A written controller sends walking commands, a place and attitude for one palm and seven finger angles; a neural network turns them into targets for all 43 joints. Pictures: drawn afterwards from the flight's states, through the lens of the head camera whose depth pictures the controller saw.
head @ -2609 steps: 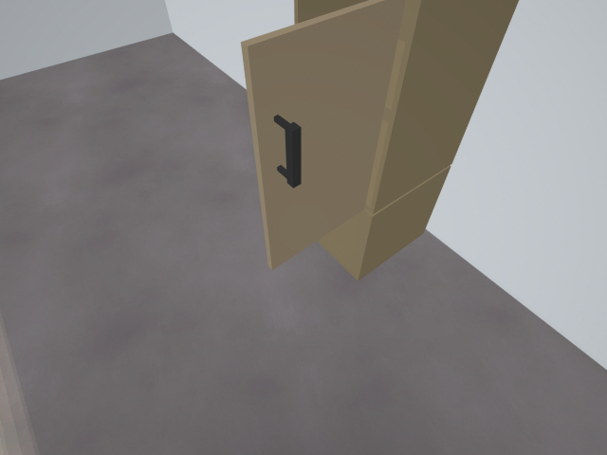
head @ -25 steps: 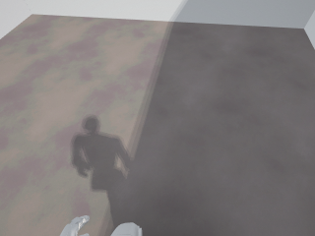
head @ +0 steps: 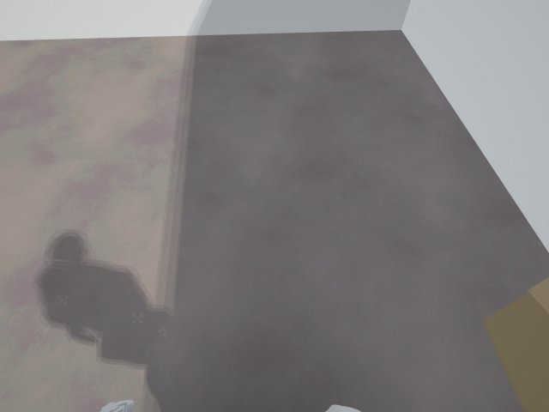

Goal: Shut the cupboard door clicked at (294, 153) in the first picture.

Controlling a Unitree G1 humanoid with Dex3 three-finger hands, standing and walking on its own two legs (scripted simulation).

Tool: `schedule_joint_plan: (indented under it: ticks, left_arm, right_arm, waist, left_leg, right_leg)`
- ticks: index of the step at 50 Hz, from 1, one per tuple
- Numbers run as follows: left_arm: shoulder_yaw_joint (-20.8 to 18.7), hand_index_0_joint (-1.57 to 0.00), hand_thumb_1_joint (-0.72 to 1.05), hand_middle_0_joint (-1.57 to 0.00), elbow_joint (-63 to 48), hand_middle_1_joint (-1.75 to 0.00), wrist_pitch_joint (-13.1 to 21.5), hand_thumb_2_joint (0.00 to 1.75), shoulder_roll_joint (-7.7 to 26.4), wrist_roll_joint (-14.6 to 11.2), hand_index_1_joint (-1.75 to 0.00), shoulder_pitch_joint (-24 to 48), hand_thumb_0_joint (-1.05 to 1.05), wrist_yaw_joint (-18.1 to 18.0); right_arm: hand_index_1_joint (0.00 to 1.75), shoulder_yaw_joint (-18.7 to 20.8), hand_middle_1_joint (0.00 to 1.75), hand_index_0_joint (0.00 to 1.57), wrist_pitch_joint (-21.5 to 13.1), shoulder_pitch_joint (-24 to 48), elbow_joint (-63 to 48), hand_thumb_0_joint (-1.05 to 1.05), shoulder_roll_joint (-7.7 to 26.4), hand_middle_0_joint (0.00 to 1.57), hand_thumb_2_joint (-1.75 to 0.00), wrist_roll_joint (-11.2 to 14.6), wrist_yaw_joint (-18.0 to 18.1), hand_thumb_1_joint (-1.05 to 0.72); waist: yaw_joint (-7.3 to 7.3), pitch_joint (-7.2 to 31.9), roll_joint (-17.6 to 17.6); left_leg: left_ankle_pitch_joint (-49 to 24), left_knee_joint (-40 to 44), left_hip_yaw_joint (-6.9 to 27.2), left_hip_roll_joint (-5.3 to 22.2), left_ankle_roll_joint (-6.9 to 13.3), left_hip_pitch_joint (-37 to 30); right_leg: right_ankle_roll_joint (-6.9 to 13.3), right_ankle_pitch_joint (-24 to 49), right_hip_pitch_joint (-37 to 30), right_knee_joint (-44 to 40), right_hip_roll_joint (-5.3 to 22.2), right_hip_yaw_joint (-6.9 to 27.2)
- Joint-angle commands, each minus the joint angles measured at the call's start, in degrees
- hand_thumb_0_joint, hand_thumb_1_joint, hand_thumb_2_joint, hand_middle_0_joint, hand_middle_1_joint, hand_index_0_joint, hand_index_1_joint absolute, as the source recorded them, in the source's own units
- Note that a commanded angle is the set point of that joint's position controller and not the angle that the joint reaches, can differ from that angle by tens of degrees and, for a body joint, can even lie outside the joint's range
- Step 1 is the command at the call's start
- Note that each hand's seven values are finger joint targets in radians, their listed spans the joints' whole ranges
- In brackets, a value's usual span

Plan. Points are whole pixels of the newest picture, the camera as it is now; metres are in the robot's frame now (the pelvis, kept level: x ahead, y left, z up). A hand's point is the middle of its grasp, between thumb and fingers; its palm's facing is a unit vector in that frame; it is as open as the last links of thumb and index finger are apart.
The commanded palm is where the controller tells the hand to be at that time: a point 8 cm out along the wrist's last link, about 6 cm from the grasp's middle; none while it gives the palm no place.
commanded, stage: turn to face it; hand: left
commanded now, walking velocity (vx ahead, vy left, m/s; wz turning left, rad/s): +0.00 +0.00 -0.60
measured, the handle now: out of the picture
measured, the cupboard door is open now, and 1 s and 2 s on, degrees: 17 17 17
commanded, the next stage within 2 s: take the last steps up to it in 1.82 s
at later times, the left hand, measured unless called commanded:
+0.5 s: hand (174, 397) +0.16 +0.18 -0.18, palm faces -0.24 -0.95 -0.19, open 7.4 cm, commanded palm none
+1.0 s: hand (230, 358) +0.22 +0.09 -0.16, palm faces -0.54 -0.80 -0.26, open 7.4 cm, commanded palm none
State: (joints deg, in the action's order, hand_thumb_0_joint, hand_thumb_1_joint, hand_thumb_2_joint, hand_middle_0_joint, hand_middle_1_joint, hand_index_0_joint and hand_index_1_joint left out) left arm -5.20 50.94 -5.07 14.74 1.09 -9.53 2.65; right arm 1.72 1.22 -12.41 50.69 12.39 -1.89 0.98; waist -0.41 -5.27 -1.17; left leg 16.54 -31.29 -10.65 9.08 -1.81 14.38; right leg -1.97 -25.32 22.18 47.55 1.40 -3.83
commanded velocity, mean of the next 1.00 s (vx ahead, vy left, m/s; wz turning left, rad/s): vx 0.00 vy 0.00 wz -0.60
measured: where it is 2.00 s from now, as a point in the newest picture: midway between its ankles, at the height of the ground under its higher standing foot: outside the picture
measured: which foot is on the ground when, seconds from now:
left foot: down 0.00-0.06, up 0.08-0.42, down 0.44-0.80, up 0.82-1.00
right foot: up 0.00-0.04, down 0.06-0.44, up 0.46-0.78, down 0.80-1.00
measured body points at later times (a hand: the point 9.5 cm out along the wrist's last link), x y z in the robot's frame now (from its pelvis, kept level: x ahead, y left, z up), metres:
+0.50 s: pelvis +0.02 +0.01 -0.01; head +0.08 +0.02 +0.44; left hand +0.17 +0.23 -0.16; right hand +0.05 -0.27 -0.12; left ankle +0.06 +0.11 -0.74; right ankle -0.03 -0.12 -0.70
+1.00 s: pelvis +0.03 -0.02 +0.00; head +0.07 -0.06 +0.44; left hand +0.25 +0.14 -0.14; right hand -0.06 -0.29 -0.15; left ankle +0.09 +0.10 -0.67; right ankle -0.05 -0.11 -0.74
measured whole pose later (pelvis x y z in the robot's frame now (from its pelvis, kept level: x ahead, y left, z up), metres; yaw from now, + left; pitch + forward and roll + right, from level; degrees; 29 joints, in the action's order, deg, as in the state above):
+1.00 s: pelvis +0.03 -0.02 +0.00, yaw -34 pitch +2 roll +0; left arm -2.7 50.8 -2.4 12.2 1.1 -9.5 0.4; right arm 3.1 3.5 -10.5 51.5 15.6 -0.9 0.8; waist 0.6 -5.0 -1.7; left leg 24.9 -59.6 -2.9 4.6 -5.6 28.9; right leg 0.7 -16.6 15.1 29.9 -0.4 1.2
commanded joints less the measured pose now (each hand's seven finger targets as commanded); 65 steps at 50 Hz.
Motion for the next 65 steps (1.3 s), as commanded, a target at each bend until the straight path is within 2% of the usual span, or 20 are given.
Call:
schedule_joint_plan:
  ticks: [1, 3, 5, 8, 19, 20, 22, 27, 35, 38, 39, 40, 41, 43, 47, 55, 56, 58, 60, 65]
  left_arm:
    - [-0.9, -0.20, 0.90, -0.20, -4.3, -0.30, 2.7, 0.90, 4.2, 0.1, -0.30, -3.4, 0.00, -0.3]
    - [-2.7, -0.20, 0.90, -0.20, -2.5, -0.30, 4.0, 0.90, 14.2, 0.7, -0.30, -8.7, 0.00, -1.7]
    - [-2.8, -0.20, 0.90, -0.20, -2.5, -0.30, 3.9, 0.90, 13.6, 0.2, -0.30, -8.0, 0.00, -3.0]
    - [-1.3, -0.20, 0.90, -0.20, -4.9, -0.30, 3.8, 0.90, 9.1, 0.1, -0.30, -0.7, 0.00, -3.3]
    - [-1.7, -0.20, 0.90, -0.20, -5.2, -0.30, 3.1, 0.90, 10.2, 0.1, -0.30, 1.1, 0.00, -2.8]
    - [-1.4, -0.20, 0.90, -0.20, -5.6, -0.30, 2.8, 0.90, 8.4, -0.3, -0.30, 1.5, 0.00, -2.6]
    - [-0.4, -0.20, 0.90, -0.20, -7.9, -0.30, 2.7, 0.90, 4.2, -0.5, -0.30, -0.1, 0.00, -1.8]
    - [-1.1, -0.20, 0.90, -0.20, -5.4, -0.30, 1.7, 0.90, 4.4, 0.1, -0.30, 1.4, 0.00, -0.3]
    - [-0.2, -0.20, 0.90, -0.20, -6.1, -0.30, 2.0, 0.90, 2.3, 0.0, -0.30, 4.2, 0.00, 0.0]
    - [-0.6, -0.20, 0.90, -0.20, -4.6, -0.30, 2.7, 0.90, 3.9, 0.1, -0.30, -1.3, 0.00, -0.4]
    - [-1.2, -0.20, 0.90, -0.20, -3.4, -0.30, 3.2, 0.90, 7.7, 0.4, -0.30, -5.5, 0.00, -0.8]
    - [-2.3, -0.20, 0.90, -0.20, -2.6, -0.30, 4.0, 0.90, 14.1, 0.9, -0.30, -7.4, 0.00, -1.7]
    - [-2.2, -0.20, 0.90, -0.20, -2.0, -0.30, 3.7, 0.90, 15.6, -0.1, -0.30, -10.0, 0.00, -2.3]
    - [-2.1, -0.20, 0.90, -0.20, -2.8, -0.30, 3.8, 0.90, 12.4, 0.0, -0.30, -4.9, 0.00, -3.4]
    - [-1.1, -0.20, 0.90, -0.20, -4.6, -0.30, 4.0, 0.90, 9.7, 0.1, -0.30, -0.2, 0.00, -3.4]
    - [-1.7, -0.20, 0.90, -0.20, -4.5, -0.30, 3.3, 0.90, 10.6, 0.2, -0.30, 2.0, 0.00, -2.9]
    - [-1.4, -0.20, 0.90, -0.20, -4.6, -0.30, 3.0, 0.90, 8.9, -0.2, -0.30, 2.1, 0.00, -2.8]
    - [-0.4, -0.20, 0.90, -0.20, -6.6, -0.30, 2.7, 0.90, 4.3, -0.7, -0.30, -0.8, 0.00, -2.1]
    - [-1.2, -0.20, 0.90, -0.20, -5.6, -0.30, 2.6, 0.90, 5.7, 0.2, -0.30, 1.2, 0.00, -1.6]
    - [-0.7, -0.20, 0.90, -0.20, -5.2, -0.30, 1.6, 0.90, 3.3, -0.1, -0.30, 2.5, 0.00, -0.3]
  right_arm:
    - [0.30, 4.2, 0.30, 0.20, -0.6, 0.4, -2.7, 0.00, 13.2, 0.20, -0.90, 0.6, 0.4, -0.90]
    - [0.30, 2.6, 0.30, 0.20, -0.3, 3.6, -6.7, 0.00, 6.0, 0.20, -0.90, 1.1, -0.2, -0.90]
    - [0.30, 2.4, 0.30, 0.20, 0.4, 6.1, -6.9, 0.00, 7.3, 0.20, -0.90, 1.2, 1.0, -0.90]
    - [0.30, 2.4, 0.30, 0.20, 0.5, 4.0, -4.3, 0.00, 7.5, 0.20, -0.90, 1.0, 0.3, -0.90]
    - [0.30, 2.0, 0.30, 0.20, -0.6, -0.9, -4.2, 0.00, 6.7, 0.20, -0.90, 1.7, 0.7, -0.90]
    - [0.30, 2.2, 0.30, 0.20, -1.2, -3.3, -3.6, 0.00, 8.4, 0.20, -0.90, 1.4, 0.9, -0.90]
    - [0.30, 3.5, 0.30, 0.20, -1.4, -5.8, -4.8, 0.00, 16.7, 0.20, -0.90, 0.1, 1.3, -0.90]
    - [0.30, 2.2, 0.30, 0.20, -1.7, 0.9, -5.7, 0.00, 11.2, 0.20, -0.90, -0.2, 1.7, -0.90]
    - [0.30, 3.7, 0.30, 0.20, -1.0, -2.7, -2.4, 0.00, 13.2, 0.20, -0.90, 0.0, 0.9, -0.90]
    - [0.30, 4.1, 0.30, 0.20, -0.7, -0.4, -2.5, 0.00, 13.5, 0.20, -0.90, 0.5, 0.5, -0.90]
    - [0.30, 4.0, 0.30, 0.20, -0.6, 0.2, -3.2, 0.00, 11.8, 0.20, -0.90, 1.1, 0.1, -0.90]
    - [0.30, 2.6, 0.30, 0.20, -0.4, 2.0, -6.0, 0.00, 6.7, 0.20, -0.90, 1.3, -0.1, -0.90]
    - [0.30, 2.2, 0.30, 0.20, 0.5, 4.0, -7.1, 0.00, 8.2, 0.20, -0.90, 1.1, 0.3, -0.90]
    - [0.30, 2.2, 0.30, 0.20, 0.5, 4.9, -5.9, 0.00, 8.1, 0.20, -0.90, 1.2, 1.0, -0.90]
    - [0.30, 2.0, 0.30, 0.20, 0.5, 2.3, -3.8, 0.00, 7.0, 0.20, -0.90, 1.0, 0.2, -0.90]
    - [0.30, 1.9, 0.30, 0.20, -0.6, -1.9, -3.9, 0.00, 6.6, 0.20, -0.90, 1.6, 0.6, -0.90]
    - [0.30, 2.1, 0.30, 0.20, -1.0, -3.7, -3.2, 0.00, 8.0, 0.20, -0.90, 1.5, 0.6, -0.90]
    - [0.30, 3.5, 0.30, 0.20, -1.5, -6.7, -4.0, 0.00, 16.9, 0.20, -0.90, 0.2, 1.1, -0.90]
    - [0.30, 2.9, 0.30, 0.20, -1.7, -3.8, -4.4, 0.00, 14.6, 0.20, -0.90, -0.3, 1.5, -0.90]
    - [0.30, 2.6, 0.30, 0.20, -1.5, -1.5, -4.3, 0.00, 11.8, 0.20, -0.90, -0.1, 1.5, -0.90]
  waist:
    - [-1.12, 9.1, -7.6]
    - [-4.35, 8.2, 19.9]
    - [-3.51, 8.7, 19.4]
    - [0.03, 8.5, 10.7]
    - [1.92, 8.4, 9.2]
    - [3.06, 9.2, 4.9]
    - [3.09, 9.2, -16.1]
    - [0.65, 7.0, -8.9]
    - [2.81, 8.3, -11.6]
    - [-0.64, 9.4, -8.9]
    - [-2.68, 11.1, -0.4]
    - [-3.92, 9.4, 19.4]
    - [-5.33, 8.5, 15.3]
    - [-2.50, 7.9, 16.7]
    - [0.40, 9.6, 10.0]
    - [2.46, 9.1, 10.2]
    - [3.05, 9.7, 6.3]
    - [3.16, 11.2, -18.0]
    - [2.21, 8.8, -11.8]
    - [1.75, 8.0, -9.6]
  left_leg:
    - [-17.4, -1.9, 3.6, 9.6, 4.1, -1.8]
    - [20.1, -25.2, -0.1, -4.0, -2.6, 21.4]
    - [17.9, -36.4, 10.8, -3.3, -2.4, 26.0]
    - [7.7, -34.6, 10.5, -2.5, -3.4, 20.4]
    - [-1.2, 0.6, 8.4, -7.6, -2.3, 0.6]
    - [-4.1, 8.7, 11.2, -4.4, -1.2, -6.3]
    - [-12.3, 15.7, 32.6, 18.4, 9.8, -9.5]
    - [-25.0, 11.4, 14.9, 10.4, 9.3, -6.6]
    - [-27.0, 7.1, 7.2, 12.0, 8.6, -8.5]
    - [-20.9, -0.7, 3.5, 10.5, 4.5, -3.4]
    - [-11.8, -9.2, 0.8, 7.2, 1.2, 3.2]
    - [18.4, -22.5, -1.8, -2.4, -2.6, 20.4]
    - [20.9, -31.2, 6.1, -3.2, -2.6, 21.0]
    - [15.1, -36.9, 11.2, -2.3, -2.8, 26.2]
    - [7.3, -29.7, 9.0, -3.4, -3.8, 17.8]
    - [-0.7, -1.2, 7.6, -7.3, -2.9, 2.3]
    - [-6.0, 7.1, 9.1, -5.6, -2.4, -4.9]
    - [-19.7, 13.8, 30.6, 18.4, 9.1, -12.0]
    - [-21.2, 13.1, 27.4, 16.5, 11.3, -6.2]
    - [-27.6, 9.8, 11.6, 11.3, 9.4, -9.1]
  right_leg:
    - [1.7, 13.4, -12.3, -20.3, -1.6, -1.9]
    - [10.7, 37.9, -24.0, -29.1, 19.1, 26.5]
    - [14.9, 41.1, -21.7, -27.9, 18.5, 28.3]
    - [12.6, 37.0, -16.5, -25.8, 12.3, 17.8]
    - [9.3, 29.5, -6.7, -21.2, 8.2, 23.4]
    - [6.4, 23.1, -1.3, -17.6, 4.7, 20.7]
    - [0.9, -11.0, 10.3, 6.1, -4.9, 6.1]
    - [-1.3, -1.7, 10.0, 19.0, -0.1, 4.9]
    - [0.0, -0.2, 0.4, -2.4, -1.2, -1.5]
    - [1.7, 12.3, -11.4, -19.1, -1.7, -2.2]
    - [3.7, 19.9, -20.1, -25.8, 3.7, 4.7]
    - [10.0, 36.2, -26.8, -29.1, 18.6, 25.1]
    - [14.3, 43.0, -20.4, -28.3, 22.7, 27.2]
    - [14.8, 41.8, -22.0, -26.4, 17.3, 24.2]
    - [12.6, 40.9, -16.4, -24.7, 11.8, 16.0]
    - [9.5, 32.9, -8.5, -20.2, 8.6, 21.5]
    - [6.6, 27.2, -3.9, -16.6, 5.5, 19.5]
    - [0.6, -11.6, 9.6, 6.7, -4.8, 5.8]
    - [0.0, -8.6, 11.0, 21.2, -1.8, 7.6]
    - [-1.3, -2.6, 8.4, 13.3, 0.4, 2.8]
